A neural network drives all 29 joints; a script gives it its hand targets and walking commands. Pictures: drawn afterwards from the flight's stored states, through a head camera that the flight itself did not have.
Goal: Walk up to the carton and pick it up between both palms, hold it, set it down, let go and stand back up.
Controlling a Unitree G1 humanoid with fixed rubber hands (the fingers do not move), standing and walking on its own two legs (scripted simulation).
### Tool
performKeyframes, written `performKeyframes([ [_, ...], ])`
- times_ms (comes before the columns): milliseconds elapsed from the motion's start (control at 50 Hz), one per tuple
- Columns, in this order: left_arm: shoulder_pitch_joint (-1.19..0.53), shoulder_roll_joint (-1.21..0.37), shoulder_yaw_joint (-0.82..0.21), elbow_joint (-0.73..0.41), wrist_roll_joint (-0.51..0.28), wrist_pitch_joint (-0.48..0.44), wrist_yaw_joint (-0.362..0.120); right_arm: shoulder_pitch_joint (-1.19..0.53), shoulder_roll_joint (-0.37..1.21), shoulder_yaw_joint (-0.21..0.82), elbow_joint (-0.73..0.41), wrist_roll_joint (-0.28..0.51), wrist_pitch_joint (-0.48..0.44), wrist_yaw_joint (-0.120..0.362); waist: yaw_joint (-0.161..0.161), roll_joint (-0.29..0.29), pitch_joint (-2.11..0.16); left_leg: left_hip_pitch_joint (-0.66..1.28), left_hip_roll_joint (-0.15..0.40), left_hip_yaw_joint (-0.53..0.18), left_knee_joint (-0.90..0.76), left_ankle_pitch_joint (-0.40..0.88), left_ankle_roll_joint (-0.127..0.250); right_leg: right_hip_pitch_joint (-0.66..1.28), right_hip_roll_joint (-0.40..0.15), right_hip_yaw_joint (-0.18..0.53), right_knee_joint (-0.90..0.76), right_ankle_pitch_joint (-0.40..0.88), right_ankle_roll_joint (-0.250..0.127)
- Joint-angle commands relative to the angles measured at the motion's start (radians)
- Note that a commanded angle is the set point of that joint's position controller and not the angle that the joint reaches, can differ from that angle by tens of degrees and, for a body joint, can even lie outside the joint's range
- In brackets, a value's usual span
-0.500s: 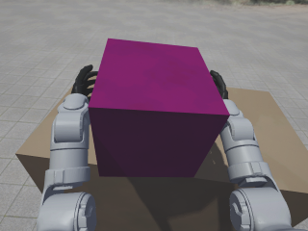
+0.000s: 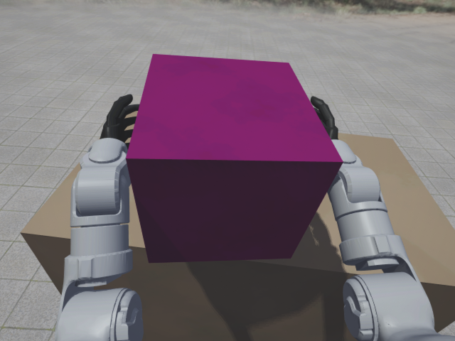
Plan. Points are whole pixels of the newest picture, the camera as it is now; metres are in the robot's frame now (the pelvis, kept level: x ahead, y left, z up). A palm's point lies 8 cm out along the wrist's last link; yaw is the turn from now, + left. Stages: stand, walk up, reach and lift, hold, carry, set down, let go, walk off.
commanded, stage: hold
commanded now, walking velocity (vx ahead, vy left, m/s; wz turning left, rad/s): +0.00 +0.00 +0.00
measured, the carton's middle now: (222, 157) +0.38 -0.01 +0.19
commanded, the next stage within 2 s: none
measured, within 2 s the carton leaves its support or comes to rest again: neither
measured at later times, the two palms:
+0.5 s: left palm (111, 141) +0.35 +0.16 +0.24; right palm (327, 136) +0.36 -0.17 +0.25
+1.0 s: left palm (111, 138) +0.36 +0.16 +0.24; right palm (327, 132) +0.37 -0.17 +0.25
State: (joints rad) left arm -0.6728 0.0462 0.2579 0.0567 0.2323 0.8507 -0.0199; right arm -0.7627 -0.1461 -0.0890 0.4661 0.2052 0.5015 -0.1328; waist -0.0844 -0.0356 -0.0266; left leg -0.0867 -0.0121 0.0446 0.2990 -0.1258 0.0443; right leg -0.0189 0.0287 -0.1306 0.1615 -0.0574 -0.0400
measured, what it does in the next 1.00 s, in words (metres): stands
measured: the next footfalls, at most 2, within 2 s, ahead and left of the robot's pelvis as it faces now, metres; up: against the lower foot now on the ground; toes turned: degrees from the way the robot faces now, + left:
none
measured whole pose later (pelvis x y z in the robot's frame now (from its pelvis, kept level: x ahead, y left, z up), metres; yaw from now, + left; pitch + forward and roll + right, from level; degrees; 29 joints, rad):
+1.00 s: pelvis +0.00 -0.01 +0.00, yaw +0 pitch -5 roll -1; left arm -0.69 0.05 0.27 -0.02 0.24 0.94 -0.04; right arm -0.80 -0.17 -0.07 0.41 0.25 0.58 -0.16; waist -0.08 -0.04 -0.04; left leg -0.08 -0.01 0.04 0.29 -0.12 0.04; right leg -0.02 0.03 -0.13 0.16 -0.06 -0.05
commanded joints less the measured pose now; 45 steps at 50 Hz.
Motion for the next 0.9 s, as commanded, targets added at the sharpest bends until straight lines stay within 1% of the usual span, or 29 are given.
performKeyframes([
  [0, -0.714, -0.380, -0.374, -0.184, -0.170, -0.048, -0.129, -0.724, 0.333, 0.207, -0.267, 0.054, -0.054, 0.073, -0.010, 0.064, -0.414, 0.074, 0.037, -0.080, -0.053, 0.114, -0.041, 0.132, -0.016, 0.085, 0.008, 0.085, 0.014],
  [20, -0.719, -0.377, -0.363, -0.172, -0.164, -0.044, -0.131, -0.727, 0.331, 0.203, -0.256, 0.052, -0.048, 0.071, -0.010, 0.061, -0.405, 0.073, 0.034, -0.079, -0.054, 0.110, -0.041, 0.137, -0.016, 0.084, 0.009, 0.080, 0.015],
  [60, -0.693, -0.383, -0.360, -0.186, -0.166, -0.043, -0.138, -0.719, 0.335, 0.220, -0.296, 0.064, -0.047, 0.063, -0.004, 0.051, -0.444, 0.091, 0.030, -0.081, -0.039, 0.178, -0.039, 0.171, -0.015, 0.089, 0.011, 0.143, 0.018],
  [160, -0.677, -0.384, -0.354, -0.223, -0.160, -0.029, -0.155, -0.715, 0.350, 0.251, -0.341, 0.097, -0.026, 0.045, 0.007, 0.032, -0.473, 0.111, 0.023, -0.081, -0.030, 0.239, -0.036, 0.192, -0.019, 0.096, 0.016, 0.210, 0.022],
  [180, -0.687, -0.377, -0.350, -0.212, -0.155, -0.026, -0.157, -0.726, 0.341, 0.248, -0.331, 0.096, -0.023, 0.045, 0.003, 0.036, -0.459, 0.103, 0.025, -0.084, -0.032, 0.228, -0.039, 0.175, -0.017, 0.095, 0.017, 0.191, 0.018],
  [200, -0.679, -0.377, -0.357, -0.231, -0.152, -0.023, -0.156, -0.704, 0.345, 0.247, -0.316, 0.104, -0.019, 0.044, 0.003, 0.057, -0.446, 0.105, 0.025, -0.080, -0.032, 0.232, -0.042, 0.179, -0.016, 0.098, 0.014, 0.189, 0.017],
  [240, -0.672, -0.378, -0.366, -0.249, -0.154, -0.014, -0.156, -0.685, 0.338, 0.246, -0.323, 0.114, -0.016, 0.043, -0.001, 0.069, -0.440, 0.125, 0.024, -0.078, -0.032, 0.245, -0.048, 0.172, -0.017, 0.097, 0.011, 0.197, 0.018],
  [300, -0.700, -0.380, -0.371, -0.253, -0.159, -0.006, -0.154, -0.715, 0.326, 0.234, -0.311, 0.110, -0.007, 0.045, -0.004, 0.072, -0.394, 0.104, 0.031, -0.083, -0.045, 0.195, -0.052, 0.136, -0.011, 0.092, 0.004, 0.135, 0.009],
  [320, -0.699, -0.375, -0.365, -0.246, -0.159, -0.004, -0.154, -0.707, 0.322, 0.230, -0.295, 0.111, -0.004, 0.047, -0.005, 0.070, -0.367, 0.086, 0.030, -0.078, -0.049, 0.170, -0.055, 0.131, -0.014, 0.089, 0.003, 0.118, 0.013],
  [340, -0.693, -0.370, -0.354, -0.223, -0.156, -0.002, -0.156, -0.704, 0.324, 0.229, -0.281, 0.103, -0.001, 0.050, -0.002, 0.055, -0.357, 0.073, 0.031, -0.077, -0.055, 0.136, -0.048, 0.136, -0.018, 0.089, 0.003, 0.096, 0.016],
  [360, -0.721, -0.374, -0.371, -0.245, -0.168, -0.001, -0.152, -0.738, 0.323, 0.227, -0.305, 0.103, -0.004, 0.051, -0.001, 0.064, -0.389, 0.061, 0.034, -0.079, -0.063, 0.109, -0.050, 0.141, -0.013, 0.085, 0.010, 0.079, 0.015],
  [380, -0.713, -0.374, -0.365, -0.239, -0.172, -0.001, -0.151, -0.736, 0.330, 0.231, -0.309, 0.101, -0.002, 0.051, 0.002, 0.054, -0.385, 0.049, 0.029, -0.074, -0.062, 0.102, -0.041, 0.146, -0.017, 0.086, 0.010, 0.076, 0.020],
  [440, -0.726, -0.374, -0.349, -0.206, -0.167, 0.003, -0.154, -0.749, 0.326, 0.212, -0.288, 0.095, 0.004, 0.051, 0.002, 0.069, -0.363, 0.036, 0.032, -0.071, -0.070, 0.069, -0.041, 0.144, -0.017, 0.092, 0.011, 0.053, 0.015],
  [460, -0.721, -0.368, -0.339, -0.203, -0.159, 0.004, -0.156, -0.739, 0.329, 0.214, -0.283, 0.092, 0.003, 0.051, 0.003, 0.056, -0.382, 0.039, 0.029, -0.067, -0.064, 0.073, -0.036, 0.155, -0.022, 0.095, 0.010, 0.055, 0.019],
  [480, -0.721, -0.367, -0.338, -0.208, -0.156, -0.001, -0.156, -0.731, 0.336, 0.213, -0.271, 0.094, 0.003, 0.051, 0.001, 0.059, -0.388, 0.033, 0.025, -0.064, -0.067, 0.063, -0.036, 0.150, -0.021, 0.096, 0.012, 0.047, 0.021],
  [500, -0.758, -0.371, -0.356, -0.237, -0.173, -0.006, -0.154, -0.759, 0.343, 0.211, -0.293, 0.095, 0.000, 0.050, -0.003, 0.059, -0.416, 0.036, 0.025, -0.066, -0.064, 0.066, -0.037, 0.144, -0.017, 0.091, 0.014, 0.040, 0.021],
  [520, -0.751, -0.377, -0.361, -0.237, -0.176, -0.005, -0.155, -0.755, 0.346, 0.222, -0.308, 0.101, 0.000, 0.048, 0.002, 0.061, -0.425, 0.036, 0.025, -0.063, -0.058, 0.088, -0.035, 0.143, -0.019, 0.095, 0.019, 0.064, 0.019],
  [540, -0.768, -0.371, -0.359, -0.238, -0.175, -0.005, -0.154, -0.763, 0.344, 0.214, -0.297, 0.097, 0.002, 0.048, -0.005, 0.067, -0.431, 0.037, 0.025, -0.063, -0.057, 0.081, -0.038, 0.150, -0.018, 0.094, 0.019, 0.056, 0.018],
  [560, -0.749, -0.365, -0.350, -0.209, -0.169, -0.004, -0.156, -0.742, 0.341, 0.205, -0.264, 0.097, 0.007, 0.048, -0.003, 0.080, -0.400, 0.037, 0.026, -0.065, -0.063, 0.061, -0.042, 0.146, -0.021, 0.094, 0.017, 0.039, 0.019],
  [600, -0.761, -0.358, -0.328, -0.176, -0.160, -0.006, -0.157, -0.759, 0.337, 0.193, -0.248, 0.078, 0.006, 0.054, 0.002, 0.067, -0.386, 0.018, 0.026, -0.062, -0.068, 0.014, -0.033, 0.129, -0.022, 0.089, 0.019, -0.009, 0.018],
  [640, -0.762, -0.361, -0.333, -0.185, -0.163, 0.000, -0.155, -0.767, 0.339, 0.205, -0.260, 0.082, 0.005, 0.055, 0.004, 0.058, -0.398, 0.005, 0.025, -0.061, -0.071, 0.012, -0.029, 0.140, -0.023, 0.094, 0.013, -0.013, 0.019],
  [660, -0.753, -0.359, -0.329, -0.165, -0.161, 0.003, -0.157, -0.767, 0.334, 0.192, -0.254, 0.080, 0.007, 0.051, 0.000, 0.058, -0.384, 0.011, 0.026, -0.062, -0.071, 0.012, -0.031, 0.140, -0.026, 0.098, 0.010, -0.008, 0.020],
  [700, -0.762, -0.361, -0.345, -0.194, -0.170, 0.001, -0.157, -0.765, 0.336, 0.201, -0.263, 0.089, 0.008, 0.049, -0.004, 0.072, -0.412, 0.026, 0.028, -0.066, -0.067, 0.042, -0.033, 0.146, -0.018, 0.089, 0.018, 0.017, 0.017],
  [720, -0.768, -0.366, -0.348, -0.208, -0.168, 0.000, -0.157, -0.774, 0.344, 0.216, -0.280, 0.094, 0.007, 0.046, 0.001, 0.055, -0.426, 0.026, 0.027, -0.066, -0.059, 0.071, -0.029, 0.155, -0.019, 0.095, 0.017, 0.037, 0.016],
  [780, -0.757, -0.354, -0.339, -0.198, -0.174, 0.001, -0.165, -0.776, 0.349, 0.220, -0.288, 0.103, 0.012, 0.037, 0.000, 0.040, -0.429, 0.025, 0.020, -0.065, -0.050, 0.099, -0.030, 0.163, -0.025, 0.098, 0.018, 0.068, 0.022],
  [800, -0.741, -0.365, -0.352, -0.218, -0.176, 0.000, -0.165, -0.757, 0.352, 0.228, -0.304, 0.108, 0.011, 0.034, -0.005, 0.048, -0.445, 0.038, 0.021, -0.068, -0.045, 0.129, -0.034, 0.173, -0.025, 0.097, 0.023, 0.091, 0.019],
  [840, -0.703, -0.369, -0.353, -0.230, -0.170, 0.008, -0.171, -0.739, 0.346, 0.245, -0.331, 0.117, 0.015, 0.025, 0.000, 0.047, -0.453, 0.065, 0.018, -0.071, -0.040, 0.178, -0.030, 0.192, -0.025, 0.102, 0.016, 0.141, 0.020],
  [860, -0.720, -0.360, -0.349, -0.242, -0.168, 0.008, -0.172, -0.741, 0.345, 0.243, -0.325, 0.123, 0.020, 0.023, -0.003, 0.057, -0.453, 0.071, 0.019, -0.070, -0.041, 0.180, -0.034, 0.190, -0.022, 0.101, 0.017, 0.138, 0.020],
  [880, -0.721, -0.365, -0.366, -0.269, -0.177, 0.012, -0.170, -0.746, 0.348, 0.254, -0.353, 0.130, 0.020, 0.019, 0.002, 0.058, -0.481, 0.079, 0.019, -0.072, -0.038, 0.197, -0.035, 0.188, -0.022, 0.100, 0.017, 0.149, 0.017],
])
